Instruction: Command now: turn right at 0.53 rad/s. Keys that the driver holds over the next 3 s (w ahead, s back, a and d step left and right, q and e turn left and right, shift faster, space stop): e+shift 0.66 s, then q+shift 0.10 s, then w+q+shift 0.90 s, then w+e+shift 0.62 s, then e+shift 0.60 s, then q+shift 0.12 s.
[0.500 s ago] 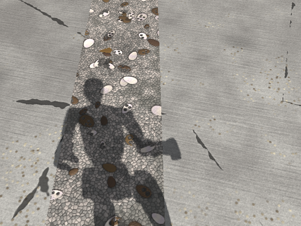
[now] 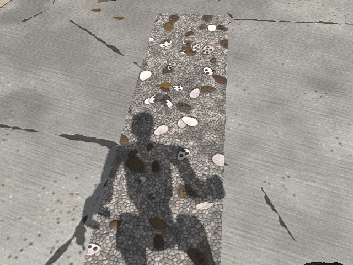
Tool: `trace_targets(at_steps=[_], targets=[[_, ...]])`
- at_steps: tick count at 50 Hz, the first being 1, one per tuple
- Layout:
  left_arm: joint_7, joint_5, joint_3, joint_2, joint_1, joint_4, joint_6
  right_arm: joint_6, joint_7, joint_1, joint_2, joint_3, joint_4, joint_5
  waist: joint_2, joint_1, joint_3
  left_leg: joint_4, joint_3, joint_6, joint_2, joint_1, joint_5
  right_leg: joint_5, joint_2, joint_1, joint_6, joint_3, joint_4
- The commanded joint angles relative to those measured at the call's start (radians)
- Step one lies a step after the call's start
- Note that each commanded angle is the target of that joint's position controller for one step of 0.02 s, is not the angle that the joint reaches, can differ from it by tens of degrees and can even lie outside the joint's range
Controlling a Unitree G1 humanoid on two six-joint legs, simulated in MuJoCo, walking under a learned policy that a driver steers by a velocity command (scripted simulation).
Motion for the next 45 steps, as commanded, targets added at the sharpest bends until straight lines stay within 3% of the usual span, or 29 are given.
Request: trace_targets(at_steps=[1,3,4,5,6,7,8,9,10,12,16,23,26,27,28,29,30,31,32,34,36,38,39,41,42,45], targets=[[-0.011,-0.004,0.033,0.105,-0.03,-0.1,-0.017,0.001,-0.018,0.002,-0.211,-0.078,-0.04,0.015,0.114,-0.045,-0.047,-0.086,-0.203,0.186,0.349,0.128,0.532,-0.003,-0.001,-0.06,-0.027,-0.025,-0.063],[-0.014,-0.003,0.042,0.11,0.025,-0.095,-0.02,0.006,-0.024,-0.004,-0.196,-0.082,-0.031,0.03,0.088,-0.008,-0.069,0.028,-0.115,0.106,0.294,0.096,0.487,0.202,0.033,0.062,-0.07,-0.031,-0.269],[-0.002,0.003,0.068,0.185,0.059,-0.099,-0.023,0.0,-0.024,0.031,-0.169,-0.081,-0.03,0.019,-0.068,-0.015,-0.091,0.229,-0.017,0.014,0.195,-0.013,0.29,0.507,-0.041,0.185,-0.131,0.151,-0.376],[0.008,0.008,0.098,0.316,0.074,-0.125,-0.032,-0.01,-0.02,-0.036,-0.117,-0.063,-0.091,-0.031,-0.34,-0.025,-0.079,0.498,0.034,-0.103,-0.003,-0.349,-0.254,0.952,-0.274,0.353,-0.316,0.545,-0.391],[0.001,0.038,0.086,0.266,0.13,-0.13,-0.046,-0.022,-0.019,-0.107,-0.127,-0.063,-0.108,-0.022,-0.254,0.048,-0.167,0.67,-0.124,-0.107,-0.051,-0.45,-0.418,0.95,-0.321,0.421,-0.437,0.618,-0.418],[0.0,0.038,0.081,0.238,0.102,-0.128,-0.059,-0.026,-0.015,-0.098,-0.142,-0.069,-0.1,0.0,-0.153,0.026,-0.154,0.731,-0.168,-0.096,-0.018,-0.481,-0.357,0.898,-0.275,0.437,-0.404,0.537,-0.407],[0.007,0.018,0.082,0.222,0.049,-0.134,-0.061,-0.029,-0.015,-0.086,-0.147,-0.073,-0.086,0.008,-0.08,-0.002,-0.136,0.716,-0.176,-0.092,0.0,-0.502,-0.269,0.84,-0.217,0.438,-0.348,0.469,-0.394],[0.017,-0.004,0.077,0.203,0.007,-0.146,-0.052,-0.029,-0.017,-0.084,-0.154,-0.076,-0.077,0.005,-0.047,-0.014,-0.123,0.67,-0.18,-0.098,0.017,-0.511,-0.205,0.814,-0.19,0.434,-0.311,0.432,-0.39],[0.029,-0.014,0.071,0.19,-0.02,-0.156,-0.04,-0.03,-0.016,-0.082,-0.156,-0.079,-0.073,0.004,-0.055,-0.026,-0.128,0.633,-0.182,-0.108,0.02,-0.468,-0.156,0.8,-0.159,0.406,-0.292,0.403,-0.396],[0.043,-0.007,0.072,0.194,-0.022,-0.166,-0.019,-0.034,-0.006,-0.065,-0.132,-0.073,-0.06,0.011,-0.073,-0.032,-0.136,0.559,-0.166,-0.13,-0.011,-0.421,-0.091,0.791,-0.119,0.39,-0.283,0.388,-0.402],[0.055,-0.006,0.084,0.22,-0.022,-0.18,-0.001,-0.04,-0.004,-0.07,-0.13,-0.073,-0.044,0.017,-0.098,-0.023,-0.129,0.36,-0.175,-0.154,-0.045,-0.365,-0.042,0.691,-0.089,0.355,-0.271,0.433,-0.393],[0.047,-0.003,0.092,0.226,-0.085,-0.217,0.015,-0.064,0.011,-0.058,-0.162,-0.091,-0.034,0.024,-0.181,-0.022,-0.114,0.125,-0.203,-0.134,-0.07,-0.203,-0.013,0.583,-0.047,0.242,-0.233,0.581,-0.355],[0.046,-0.013,0.086,0.212,-0.141,-0.239,0.02,-0.08,0.018,0.016,-0.186,-0.11,-0.007,0.028,-0.192,-0.061,-0.117,-0.12,-0.182,-0.107,-0.049,-0.038,0.127,0.477,0.005,0.194,-0.182,0.617,-0.306],[0.046,-0.012,0.076,0.182,-0.124,-0.24,0.02,-0.081,0.015,0.043,-0.209,-0.12,0.001,0.023,-0.142,-0.058,-0.137,-0.193,-0.221,-0.076,0.034,0.081,0.22,0.299,0.05,0.129,-0.143,0.582,-0.239],[0.038,0.011,0.056,0.106,-0.009,-0.22,0.022,-0.072,0.008,0.019,-0.26,-0.124,-0.017,0.01,0.106,0.012,-0.182,-0.205,-0.439,0.014,0.258,0.204,0.307,-0.12,0.176,0.021,-0.093,0.421,-0.022],[0.037,0.003,0.073,0.162,-0.001,-0.249,0.015,-0.068,0.011,0.004,-0.268,-0.12,-0.023,-0.029,0.264,0.031,-0.098,-0.238,-0.655,0.155,0.387,0.143,0.356,-0.273,0.226,-0.177,-0.049,0.309,0.157],[0.035,0.005,0.093,0.237,0.009,-0.233,0.01,-0.071,0.008,-0.018,-0.232,-0.113,-0.036,-0.023,0.217,0.029,-0.07,-0.24,-0.629,0.2,0.421,0.105,0.316,-0.218,0.135,-0.209,-0.014,0.273,0.3],[0.033,-0.001,0.105,0.265,-0.005,-0.212,0.014,-0.068,-0.001,-0.049,-0.184,-0.1,-0.044,-0.013,0.158,0.019,-0.043,-0.231,-0.495,0.173,0.358,0.071,0.239,-0.133,0.099,-0.215,0.003,0.245,0.351],[0.034,-0.001,0.105,0.246,-0.002,-0.195,0.022,-0.06,-0.012,-0.062,-0.168,-0.094,-0.05,-0.005,0.128,0.015,-0.037,-0.227,-0.397,0.14,0.295,0.063,0.161,-0.066,0.082,-0.22,0.017,0.221,0.389],[0.028,0.002,0.084,0.191,-0.028,-0.204,0.025,-0.048,-0.029,-0.034,-0.165,-0.084,-0.039,0.003,0.128,-0.019,-0.027,-0.234,-0.301,0.154,0.253,0.051,0.236,-0.001,0.063,-0.234,0.039,0.153,0.447],[0.032,0.009,0.058,0.135,-0.079,-0.227,0.013,-0.041,-0.025,0.043,-0.176,-0.08,-0.009,-0.002,0.124,-0.058,-0.049,-0.227,-0.279,0.192,0.247,0.096,0.355,-0.029,0.073,-0.217,0.046,0.129,0.374],[0.037,0.023,0.037,0.093,-0.092,-0.226,0.003,-0.042,-0.011,0.065,-0.173,-0.073,0.009,-0.001,0.133,-0.065,-0.088,-0.2,-0.274,0.207,0.254,0.143,0.437,-0.075,0.073,-0.156,0.044,0.148,0.231],[0.036,0.03,0.021,0.062,-0.065,-0.209,0.0,-0.046,0.001,0.07,-0.158,-0.064,0.019,0.006,0.13,-0.056,-0.135,-0.227,-0.261,0.19,0.235,0.133,0.224,-0.068,0.05,-0.074,0.035,0.124,0.107],[0.023,0.016,0.024,0.087,-0.07,-0.206,-0.013,-0.038,0.016,0.087,-0.247,-0.086,0.023,0.044,0.233,-0.07,-0.081,-0.306,-0.323,0.188,0.222,0.041,-0.13,-0.107,0.08,0.011,0.023,0.022,-0.032],[0.018,0.009,0.029,0.108,-0.069,-0.2,-0.024,-0.036,0.018,0.091,-0.252,-0.085,0.021,0.05,0.239,-0.064,-0.052,-0.316,-0.357,0.185,0.227,-0.006,-0.203,-0.099,0.09,0.062,0.009,0.017,-0.114],[0.013,-0.003,0.038,0.104,0.05,-0.128,-0.067,-0.042,0.015,0.102,-0.229,-0.074,0.023,0.062,0.127,0.018,0.003,-0.271,-0.388,0.141,0.185,-0.175,-0.248,0.175,0.087,0.346,-0.072,0.006,-0.496]])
